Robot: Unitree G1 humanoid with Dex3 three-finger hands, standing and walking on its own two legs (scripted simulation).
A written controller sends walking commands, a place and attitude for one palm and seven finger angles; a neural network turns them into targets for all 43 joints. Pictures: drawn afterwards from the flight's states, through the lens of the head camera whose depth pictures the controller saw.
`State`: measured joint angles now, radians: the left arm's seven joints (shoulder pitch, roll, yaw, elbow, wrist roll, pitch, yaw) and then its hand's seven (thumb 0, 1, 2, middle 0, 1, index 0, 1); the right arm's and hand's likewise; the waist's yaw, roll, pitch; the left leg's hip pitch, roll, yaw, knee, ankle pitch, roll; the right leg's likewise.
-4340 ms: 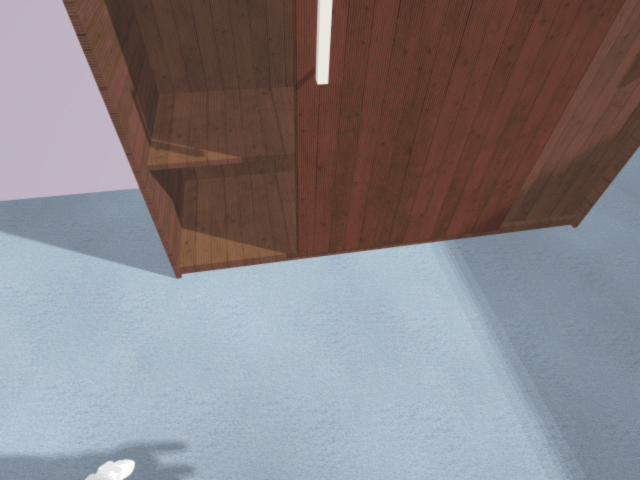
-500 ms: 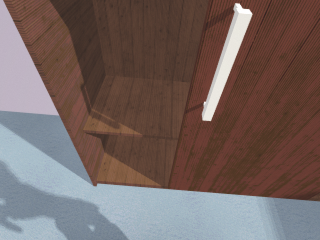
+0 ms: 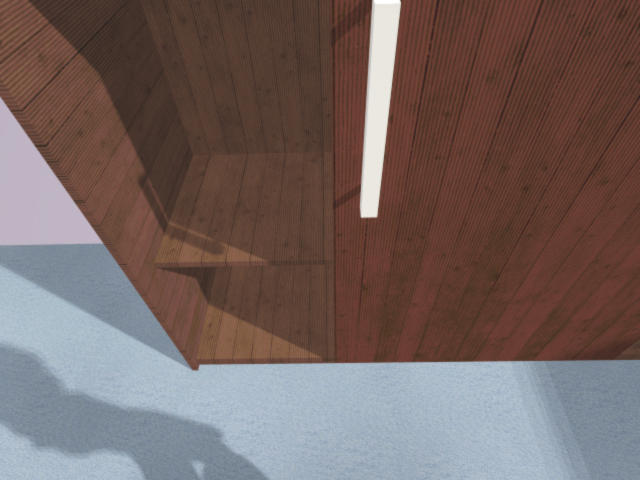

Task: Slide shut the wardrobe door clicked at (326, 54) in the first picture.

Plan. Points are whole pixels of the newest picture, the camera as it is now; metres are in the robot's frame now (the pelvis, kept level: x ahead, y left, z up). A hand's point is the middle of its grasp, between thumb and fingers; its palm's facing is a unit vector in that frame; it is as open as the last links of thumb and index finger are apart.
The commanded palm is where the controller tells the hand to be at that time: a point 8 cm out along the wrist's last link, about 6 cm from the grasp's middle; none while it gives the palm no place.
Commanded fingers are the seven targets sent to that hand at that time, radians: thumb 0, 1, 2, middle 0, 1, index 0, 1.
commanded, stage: come to a stop and stand still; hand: right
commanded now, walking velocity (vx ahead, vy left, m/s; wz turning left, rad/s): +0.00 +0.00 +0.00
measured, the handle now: (373, 119) +0.55 -0.05 +0.17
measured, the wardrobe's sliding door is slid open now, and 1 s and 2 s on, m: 0.45 0.45 0.45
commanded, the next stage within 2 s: look again from close up in 0.80 s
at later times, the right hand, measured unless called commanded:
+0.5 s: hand out of the picture -0.04 -0.14 -0.17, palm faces +0.02 +0.98 -0.18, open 7.4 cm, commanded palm none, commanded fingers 0.00 -0.90 -0.90 0.20 0.30 0.20 0.30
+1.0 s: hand out of the picture -0.03 -0.14 -0.17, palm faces +0.03 +0.98 -0.21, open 7.4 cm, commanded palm none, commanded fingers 0.00 -0.90 -0.90 0.20 0.30 0.20 0.30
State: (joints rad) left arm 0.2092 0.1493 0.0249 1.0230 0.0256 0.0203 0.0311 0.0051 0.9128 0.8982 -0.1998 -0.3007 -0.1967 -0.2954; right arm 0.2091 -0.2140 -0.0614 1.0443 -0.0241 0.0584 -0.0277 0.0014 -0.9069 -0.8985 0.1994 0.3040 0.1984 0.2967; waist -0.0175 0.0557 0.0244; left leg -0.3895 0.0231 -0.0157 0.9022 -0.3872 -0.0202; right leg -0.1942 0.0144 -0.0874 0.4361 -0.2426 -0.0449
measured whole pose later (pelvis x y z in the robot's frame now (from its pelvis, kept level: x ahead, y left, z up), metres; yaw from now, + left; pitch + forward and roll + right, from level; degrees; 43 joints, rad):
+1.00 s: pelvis -0.02 +0.03 +0.00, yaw -1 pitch +1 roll +0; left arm 0.32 0.16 0.02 1.06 0.03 -0.01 0.03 0.01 0.91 0.90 -0.20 -0.30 -0.20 -0.30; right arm 0.33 -0.12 0.01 1.08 -0.02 -0.03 -0.05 0.00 -0.90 -0.90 0.20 0.30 0.20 0.30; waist 0.02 -0.05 0.00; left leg -0.17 -0.03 0.07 0.49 -0.32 0.04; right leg -0.29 -0.03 -0.05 0.52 -0.25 0.00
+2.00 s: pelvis -0.06 -0.02 +0.00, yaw +0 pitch -1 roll +0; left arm 0.31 0.13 0.02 1.11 0.02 0.01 0.02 0.01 0.91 0.90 -0.20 -0.30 -0.20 -0.30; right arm 0.39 -0.11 0.00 1.11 -0.03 0.00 -0.05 0.00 -0.91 -0.90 0.20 0.30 0.20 0.30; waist 0.00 -0.01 0.02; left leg -0.19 0.04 0.02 0.45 -0.24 -0.03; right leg -0.25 0.03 -0.10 0.41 -0.14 -0.07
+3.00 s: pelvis -0.04 +0.00 +0.00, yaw +0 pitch -1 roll +0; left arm 0.30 0.13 0.01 1.12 0.02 0.00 0.02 0.01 0.92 0.90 -0.20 -0.30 -0.20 -0.30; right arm 0.34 -0.11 0.00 1.09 -0.02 -0.01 -0.05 0.00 -0.91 -0.90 0.20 0.30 0.20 0.30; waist 0.00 0.00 0.02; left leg -0.17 0.01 0.03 0.44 -0.26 0.00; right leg -0.25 0.01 -0.09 0.43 -0.18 -0.04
